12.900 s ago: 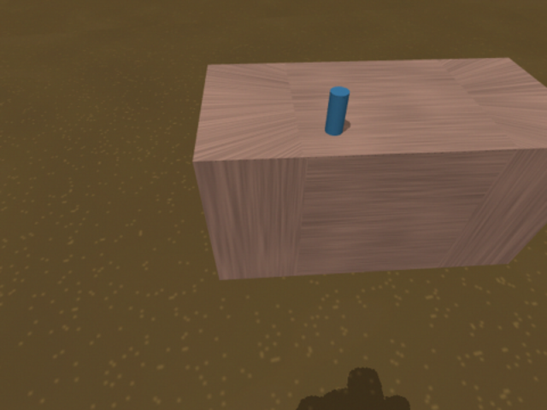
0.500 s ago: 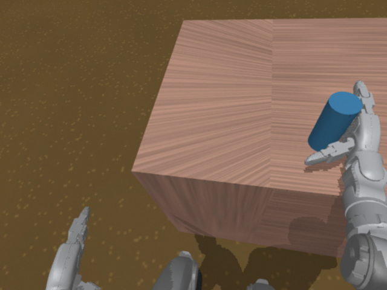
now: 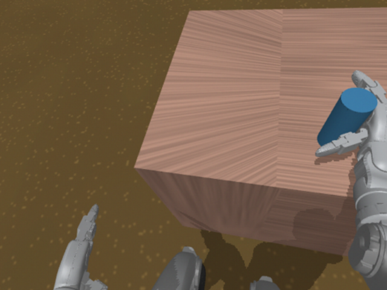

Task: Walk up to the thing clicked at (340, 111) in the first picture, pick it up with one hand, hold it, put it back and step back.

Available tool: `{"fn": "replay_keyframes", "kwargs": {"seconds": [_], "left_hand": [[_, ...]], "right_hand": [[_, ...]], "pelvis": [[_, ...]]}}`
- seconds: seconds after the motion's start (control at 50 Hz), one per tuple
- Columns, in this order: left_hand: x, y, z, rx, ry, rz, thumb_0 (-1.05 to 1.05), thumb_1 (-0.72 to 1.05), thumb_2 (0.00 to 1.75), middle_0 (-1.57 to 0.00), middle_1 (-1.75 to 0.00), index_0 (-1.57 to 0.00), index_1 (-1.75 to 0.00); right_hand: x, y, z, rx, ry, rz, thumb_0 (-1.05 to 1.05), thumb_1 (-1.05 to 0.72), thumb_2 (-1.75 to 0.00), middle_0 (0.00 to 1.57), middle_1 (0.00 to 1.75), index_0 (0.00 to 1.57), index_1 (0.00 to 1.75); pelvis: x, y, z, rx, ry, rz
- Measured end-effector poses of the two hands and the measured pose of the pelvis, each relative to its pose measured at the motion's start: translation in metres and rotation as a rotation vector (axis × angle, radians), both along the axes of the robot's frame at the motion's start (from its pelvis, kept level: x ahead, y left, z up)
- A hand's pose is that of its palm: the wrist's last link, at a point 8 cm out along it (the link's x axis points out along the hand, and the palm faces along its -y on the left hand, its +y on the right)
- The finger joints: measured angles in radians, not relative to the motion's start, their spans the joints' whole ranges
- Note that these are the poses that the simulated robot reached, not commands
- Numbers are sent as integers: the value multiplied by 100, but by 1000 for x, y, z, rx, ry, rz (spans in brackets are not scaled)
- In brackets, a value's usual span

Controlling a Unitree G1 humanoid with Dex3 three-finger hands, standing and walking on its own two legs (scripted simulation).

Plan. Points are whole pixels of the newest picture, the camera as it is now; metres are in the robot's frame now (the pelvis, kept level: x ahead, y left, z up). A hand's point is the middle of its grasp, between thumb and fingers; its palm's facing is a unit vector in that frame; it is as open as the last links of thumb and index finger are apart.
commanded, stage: close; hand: right
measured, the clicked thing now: (343, 122) +0.49 -0.20 +0.04
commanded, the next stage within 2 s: settle in 0.46 s
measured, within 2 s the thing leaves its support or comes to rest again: leaves its support in 0.80 s
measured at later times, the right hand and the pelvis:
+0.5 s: hand (343, 122) +0.48 -0.19 +0.04, palm faces +0.11 +0.99 +0.02, open 8.4 cm; pelvis +0.00 +0.00 +0.01, yaw -1 degrees
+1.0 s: hand (344, 114) +0.49 -0.19 +0.06, palm faces +0.07 +1.00 +0.00, open 7.7 cm; pelvis +0.01 +0.00 +0.02, yaw +0 degrees
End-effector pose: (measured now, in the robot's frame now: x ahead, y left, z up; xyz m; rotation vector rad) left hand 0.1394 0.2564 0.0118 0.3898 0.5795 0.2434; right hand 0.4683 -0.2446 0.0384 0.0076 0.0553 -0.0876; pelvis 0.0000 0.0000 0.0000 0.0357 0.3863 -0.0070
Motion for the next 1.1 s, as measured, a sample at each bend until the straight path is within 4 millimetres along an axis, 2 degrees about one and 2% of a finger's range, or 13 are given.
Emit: {"fn": "replay_keyframes", "kwargs": {"seconds": [0.24,0.38,0.48,0.52,0.64,0.7,0.76,0.84,0.9,1.0,1.1], "left_hand": [[8,9,7,16,-22,3,-1,-55,7,-6,-4,-5,-5],[5,3,6,-11,-6,-7,-1,-54,6,-6,-4,-5,-5],[0,9,1,-7,12,9,-1,-54,5,-6,-4,-5,-5],[3,11,-1,-1,10,13,-1,-54,5,-6,-4,-5,-5],[13,0,5,-17,-40,-27,-1,-54,5,-6,-4,-5,-5],[8,-5,9,-29,-44,-32,-1,-54,5,-7,-5,-6,-6],[-2,-4,4,-36,-4,-12,-1,-54,5,-7,-5,-6,-6],[-8,6,-1,-16,37,22,-1,-55,5,-8,-5,-7,-6],[-1,9,4,-1,32,23,-1,-55,6,-7,-5,-6,-6],[11,-1,10,-22,-1,-3,-1,-55,6,-7,-5,-6,-6],[12,-2,7,-45,7,8,-1,-54,6,-7,-5,-6,-6]], "right_hand": [[-10,1,1,19,2,-11,-1,46,-19,67,42,67,42],[-14,-2,2,0,0,-10,-1,30,-36,83,60,83,61],[-14,-1,6,10,5,-24,-1,14,-52,95,75,97,76],[-12,-1,5,9,5,-20,-2,12,-57,94,78,101,81],[-9,-1,5,2,5,2,-3,11,-77,90,88,95,90],[-12,-2,6,-2,18,1,-2,7,-88,86,92,91,95],[-13,-3,7,6,32,-8,-2,7,-97,83,97,88,100],[-10,-4,14,-3,25,-19,-2,10,-102,82,104,87,107],[-8,-1,18,-6,32,-8,-2,10,-103,81,106,86,109],[-8,3,27,0,49,14,-2,10,-104,81,107,85,110],[-5,-3,39,-1,33,-21,-2,11,-105,81,107,86,110]], "pelvis": [[2,0,3,-5,-15,1],[3,3,6,-6,-15,-4],[4,4,6,-5,-19,-7],[2,4,5,-5,-19,-6],[-2,5,4,-5,-18,-7],[-1,5,6,-6,-21,-7],[1,4,8,-4,-25,-8],[0,2,10,-3,-36,-3],[1,1,14,-3,-42,2],[6,1,21,-2,-51,-2],[9,1,25,-4,-66,-3]]}}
